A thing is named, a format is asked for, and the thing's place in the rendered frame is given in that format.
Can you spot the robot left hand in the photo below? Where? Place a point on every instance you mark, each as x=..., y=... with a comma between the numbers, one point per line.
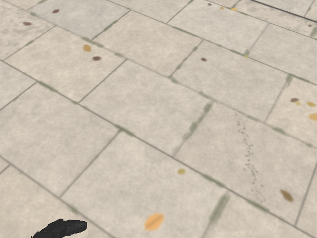
x=61, y=228

